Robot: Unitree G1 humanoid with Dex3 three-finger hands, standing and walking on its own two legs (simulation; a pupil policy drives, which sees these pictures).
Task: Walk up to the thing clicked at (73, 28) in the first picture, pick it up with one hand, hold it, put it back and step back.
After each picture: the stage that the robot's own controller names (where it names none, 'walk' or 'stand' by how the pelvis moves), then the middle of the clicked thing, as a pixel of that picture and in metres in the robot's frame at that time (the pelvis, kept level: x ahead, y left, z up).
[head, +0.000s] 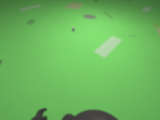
stand; (73, 29) +2.33 +0.51 -0.72
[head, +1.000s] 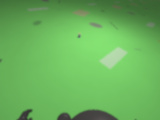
walk; (79, 35) +2.24 +0.21 -0.70
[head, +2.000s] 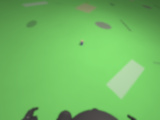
walk; (81, 42) +1.59 +0.13 -0.71
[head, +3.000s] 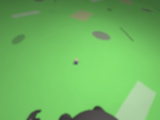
walk; (76, 61) +1.05 +0.17 -0.72
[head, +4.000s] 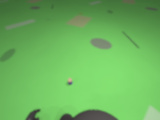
walk; (70, 81) +0.63 +0.26 -0.70
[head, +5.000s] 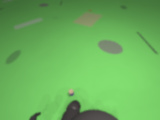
walk; (71, 92) +0.41 +0.26 -0.71
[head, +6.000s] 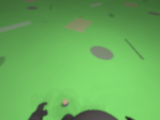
stand; (65, 102) +0.32 +0.24 -0.72
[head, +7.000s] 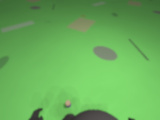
stand; (68, 104) +0.30 +0.21 -0.72
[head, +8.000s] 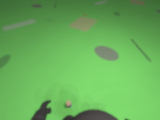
stand; (68, 104) +0.29 +0.20 -0.72
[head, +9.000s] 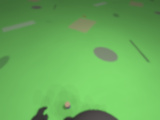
stand; (67, 105) +0.29 +0.21 -0.73
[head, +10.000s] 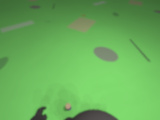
stand; (68, 106) +0.26 +0.20 -0.72
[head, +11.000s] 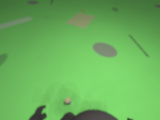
stand; (68, 101) +0.30 +0.22 -0.72
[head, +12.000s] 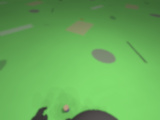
stand; (66, 108) +0.27 +0.23 -0.73
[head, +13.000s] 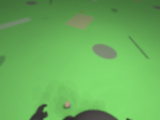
stand; (67, 105) +0.26 +0.21 -0.72
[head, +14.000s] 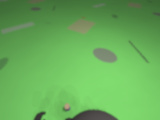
stand; (67, 107) +0.27 +0.21 -0.73
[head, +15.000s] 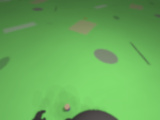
stand; (67, 107) +0.28 +0.21 -0.73
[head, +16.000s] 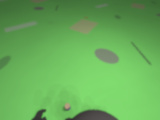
stand; (67, 107) +0.28 +0.21 -0.73
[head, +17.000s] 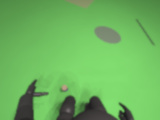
go down; (64, 88) +0.33 +0.21 -0.61
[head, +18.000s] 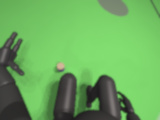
go down; (60, 67) +0.40 +0.20 -0.33
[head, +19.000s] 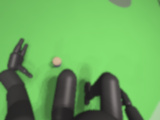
close in; (57, 62) +0.40 +0.21 -0.29
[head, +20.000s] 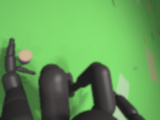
close; (25, 57) +0.40 +0.25 -0.23
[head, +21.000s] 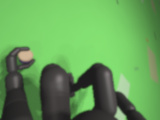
close; (25, 57) +0.39 +0.26 -0.23
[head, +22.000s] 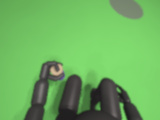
lift; (58, 72) +0.30 +0.21 -0.07
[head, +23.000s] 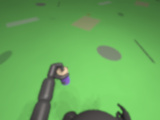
hold; (64, 76) +0.32 +0.17 +0.02
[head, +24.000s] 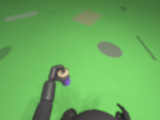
hold; (64, 77) +0.32 +0.17 -0.02
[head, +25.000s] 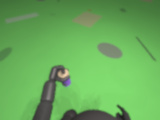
hold; (65, 78) +0.31 +0.16 -0.02
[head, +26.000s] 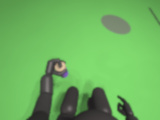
crouch; (62, 70) +0.36 +0.18 -0.07
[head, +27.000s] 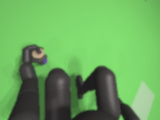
lower; (40, 57) +0.40 +0.22 -0.21
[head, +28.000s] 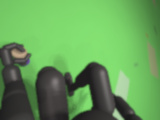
lower; (22, 57) +0.40 +0.25 -0.23
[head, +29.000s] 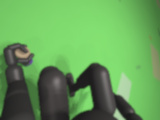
lower; (25, 57) +0.39 +0.25 -0.23
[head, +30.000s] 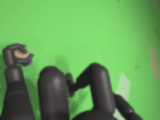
lower; (24, 57) +0.39 +0.25 -0.23
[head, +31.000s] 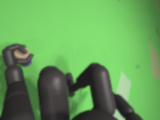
lower; (24, 57) +0.39 +0.26 -0.23
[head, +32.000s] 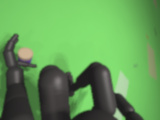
open; (25, 57) +0.38 +0.24 -0.23
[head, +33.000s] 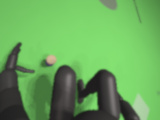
stand; (50, 61) +0.38 +0.21 -0.26
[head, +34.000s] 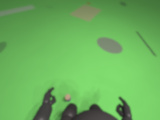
stand; (68, 97) +0.30 +0.17 -0.63
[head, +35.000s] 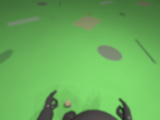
stand; (68, 104) +0.30 +0.18 -0.67
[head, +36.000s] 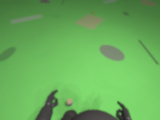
stand; (69, 102) +0.30 +0.18 -0.68
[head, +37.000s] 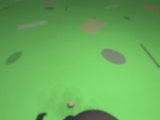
walk; (71, 104) +0.31 +0.18 -0.72
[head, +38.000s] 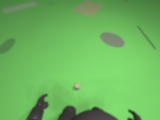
walk; (77, 86) +0.42 +0.09 -0.69
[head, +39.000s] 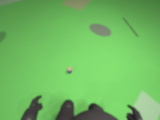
walk; (69, 70) +0.65 +0.22 -0.70
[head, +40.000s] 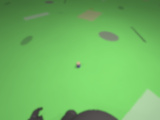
stand; (78, 65) +0.95 +0.21 -0.70
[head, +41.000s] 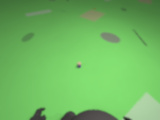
stand; (79, 65) +0.95 +0.16 -0.72
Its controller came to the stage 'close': yes
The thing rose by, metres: 0.70
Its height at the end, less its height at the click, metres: +0.00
